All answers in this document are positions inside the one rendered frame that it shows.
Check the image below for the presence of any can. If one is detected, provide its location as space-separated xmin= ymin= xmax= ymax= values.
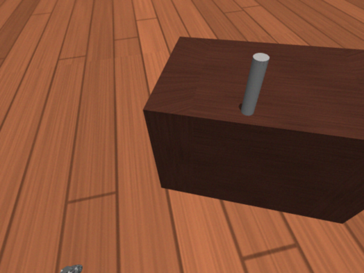
xmin=241 ymin=53 xmax=270 ymax=115

